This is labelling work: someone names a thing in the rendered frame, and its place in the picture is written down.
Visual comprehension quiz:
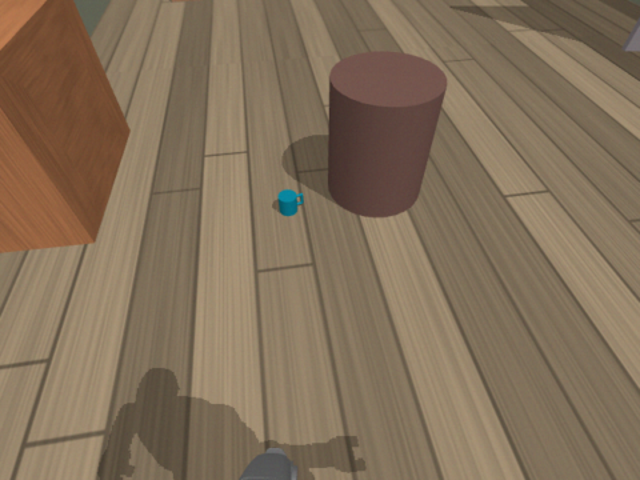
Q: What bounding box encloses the mug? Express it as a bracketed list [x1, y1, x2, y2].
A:
[278, 190, 303, 216]

